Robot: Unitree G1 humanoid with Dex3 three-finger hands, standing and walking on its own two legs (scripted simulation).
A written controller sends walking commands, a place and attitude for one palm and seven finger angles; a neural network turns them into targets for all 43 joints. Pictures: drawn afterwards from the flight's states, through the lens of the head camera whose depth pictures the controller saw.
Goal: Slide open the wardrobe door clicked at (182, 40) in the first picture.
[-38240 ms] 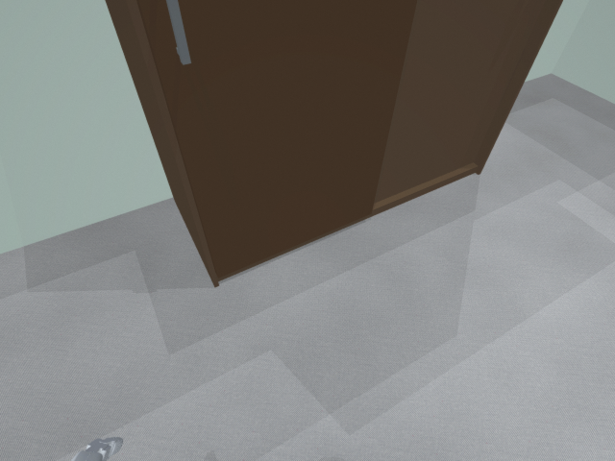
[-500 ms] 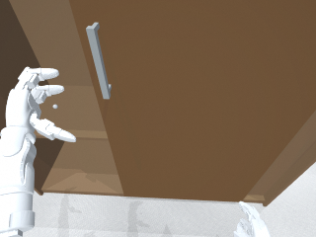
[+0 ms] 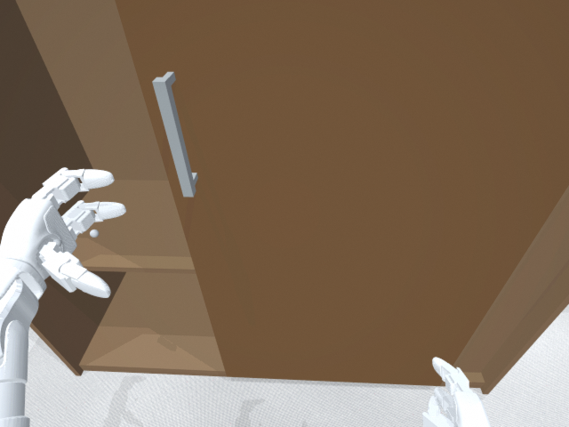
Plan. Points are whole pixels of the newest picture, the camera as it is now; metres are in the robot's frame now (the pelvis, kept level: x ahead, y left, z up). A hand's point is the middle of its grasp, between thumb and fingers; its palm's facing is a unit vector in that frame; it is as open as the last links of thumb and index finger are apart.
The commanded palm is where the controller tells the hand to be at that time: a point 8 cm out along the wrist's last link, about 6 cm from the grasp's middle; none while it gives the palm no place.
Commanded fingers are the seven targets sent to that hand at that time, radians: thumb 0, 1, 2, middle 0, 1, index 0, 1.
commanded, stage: draw the hand back to the body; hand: left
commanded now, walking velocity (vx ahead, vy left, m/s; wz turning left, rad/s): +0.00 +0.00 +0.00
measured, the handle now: (180, 138) +0.48 +0.22 +0.21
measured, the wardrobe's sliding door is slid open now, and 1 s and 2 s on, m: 0.54 0.54 0.54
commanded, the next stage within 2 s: step back with the hand held close in 1.36 s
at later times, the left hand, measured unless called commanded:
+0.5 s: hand (59, 277) +0.22 +0.29 +0.17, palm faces +0.46 -0.85 -0.26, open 13.5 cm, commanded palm +0.17 +0.31 +0.18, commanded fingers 0.00 0.07 0.50 -0.23 -0.79 -0.23 -0.79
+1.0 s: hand (62, 288) +0.21 +0.28 +0.17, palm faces +0.43 -0.83 -0.35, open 8.6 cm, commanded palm +0.16 +0.32 +0.18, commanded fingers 0.00 0.90 0.90 -0.20 -0.30 -0.20 -0.30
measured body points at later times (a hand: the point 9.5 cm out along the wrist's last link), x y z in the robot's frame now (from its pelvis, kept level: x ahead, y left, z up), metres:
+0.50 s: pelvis -0.01 +0.00 +0.00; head -0.03 -0.01 +0.45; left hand +0.19 +0.33 +0.19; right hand +0.19 -0.22 -0.07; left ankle +0.03 +0.11 -0.74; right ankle -0.01 -0.09 -0.74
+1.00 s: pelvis +0.02 +0.02 +0.01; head -0.02 +0.01 +0.45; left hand +0.18 +0.32 +0.19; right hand +0.21 -0.20 -0.07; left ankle +0.03 +0.11 -0.74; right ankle -0.01 -0.09 -0.74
